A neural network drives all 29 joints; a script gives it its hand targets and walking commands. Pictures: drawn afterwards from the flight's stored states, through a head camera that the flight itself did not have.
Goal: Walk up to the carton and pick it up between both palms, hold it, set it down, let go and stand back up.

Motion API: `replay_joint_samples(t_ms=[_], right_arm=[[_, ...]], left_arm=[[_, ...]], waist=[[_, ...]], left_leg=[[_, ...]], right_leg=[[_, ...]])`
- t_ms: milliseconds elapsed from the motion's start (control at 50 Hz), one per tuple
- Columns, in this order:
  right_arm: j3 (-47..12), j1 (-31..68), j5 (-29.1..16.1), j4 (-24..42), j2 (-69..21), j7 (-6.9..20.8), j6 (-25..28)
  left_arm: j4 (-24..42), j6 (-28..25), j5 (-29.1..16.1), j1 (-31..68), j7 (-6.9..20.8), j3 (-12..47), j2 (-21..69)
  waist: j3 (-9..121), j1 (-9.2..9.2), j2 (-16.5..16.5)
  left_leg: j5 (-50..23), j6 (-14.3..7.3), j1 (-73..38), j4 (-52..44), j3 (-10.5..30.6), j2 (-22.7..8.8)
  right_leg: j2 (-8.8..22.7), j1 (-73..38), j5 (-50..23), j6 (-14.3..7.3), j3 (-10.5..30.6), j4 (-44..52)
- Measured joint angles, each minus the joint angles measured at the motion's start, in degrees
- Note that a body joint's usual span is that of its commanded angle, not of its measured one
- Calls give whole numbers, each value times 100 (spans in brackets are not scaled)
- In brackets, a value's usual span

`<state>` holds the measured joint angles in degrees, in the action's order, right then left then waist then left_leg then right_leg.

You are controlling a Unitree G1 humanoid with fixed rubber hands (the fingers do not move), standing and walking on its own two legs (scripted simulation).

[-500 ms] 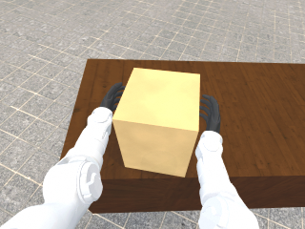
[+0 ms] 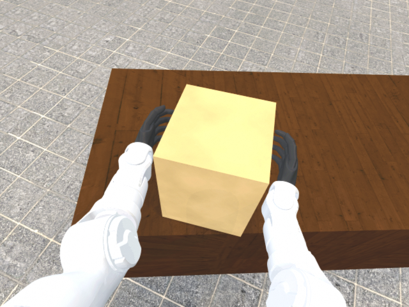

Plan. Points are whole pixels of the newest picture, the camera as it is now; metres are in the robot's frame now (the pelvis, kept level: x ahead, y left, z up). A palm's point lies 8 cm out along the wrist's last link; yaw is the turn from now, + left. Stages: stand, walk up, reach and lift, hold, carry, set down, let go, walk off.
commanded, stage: set down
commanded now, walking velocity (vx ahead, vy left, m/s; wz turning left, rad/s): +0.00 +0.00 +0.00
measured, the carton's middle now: (214, 164) +0.42 -0.06 -0.02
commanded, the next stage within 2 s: none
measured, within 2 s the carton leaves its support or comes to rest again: neither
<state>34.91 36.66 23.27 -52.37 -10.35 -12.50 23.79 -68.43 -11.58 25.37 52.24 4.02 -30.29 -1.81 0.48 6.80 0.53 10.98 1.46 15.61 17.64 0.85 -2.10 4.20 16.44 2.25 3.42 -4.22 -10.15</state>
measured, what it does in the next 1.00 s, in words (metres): stands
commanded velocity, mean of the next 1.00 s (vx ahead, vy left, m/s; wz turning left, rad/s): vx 0.00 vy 0.00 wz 0.00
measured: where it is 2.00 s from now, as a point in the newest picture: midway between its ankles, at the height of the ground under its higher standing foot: outside the picture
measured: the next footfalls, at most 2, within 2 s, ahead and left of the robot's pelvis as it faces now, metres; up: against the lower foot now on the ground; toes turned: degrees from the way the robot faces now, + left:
none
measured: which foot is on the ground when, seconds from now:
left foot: down 0.00-1.00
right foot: down 0.00-1.00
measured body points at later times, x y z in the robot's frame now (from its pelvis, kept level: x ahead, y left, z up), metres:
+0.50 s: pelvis +0.00 +0.00 +0.00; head +0.08 +0.01 +0.44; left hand +0.45 +0.09 +0.04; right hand +0.36 -0.19 +0.03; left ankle -0.03 +0.13 -0.75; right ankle +0.01 -0.16 -0.75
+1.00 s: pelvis +0.00 +0.01 +0.00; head +0.08 +0.02 +0.44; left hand +0.45 +0.09 +0.04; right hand +0.36 -0.19 +0.03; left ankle -0.03 +0.13 -0.75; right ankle +0.01 -0.16 -0.75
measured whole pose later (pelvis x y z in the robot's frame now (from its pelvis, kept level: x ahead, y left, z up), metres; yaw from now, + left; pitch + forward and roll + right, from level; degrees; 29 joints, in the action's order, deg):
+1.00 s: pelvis +0.00 +0.01 +0.00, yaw -1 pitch +8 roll -1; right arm 40.3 37.0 26.5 -52.2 -11.6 -10.5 28.2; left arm -62.6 -13.2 29.1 50.5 5.5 -34.2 1.2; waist -1.8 6.1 1.3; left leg 12.4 0.9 16.2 20.3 0.1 -2.2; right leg 4.1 16.5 2.5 3.5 -3.5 -11.0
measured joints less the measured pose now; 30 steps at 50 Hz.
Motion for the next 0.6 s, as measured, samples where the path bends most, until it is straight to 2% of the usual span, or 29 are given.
replay_joint_samples(t_ms=[280,440,600], right_arm=[[422,-16,228,-14,-90,135,261],[531,32,303,-74,-115,145,405],[566,29,334,87,-160,187,334]], left_arm=[[346,-14,408,-111,66,-286,220],[360,-104,407,-115,103,-349,217],[448,-75,422,-89,153,-417,259]], waist=[[-80,-69,31],[-110,-65,20],[-169,-82,34]], left_leg=[[65,-19,-17,91,-48,-7],[64,-16,42,133,-37,-17],[47,-28,38,117,-41,-7]], right_leg=[[-8,-51,-12,8,44,26],[-18,-6,-21,-4,35,5],[-9,3,-25,-3,38,-3]])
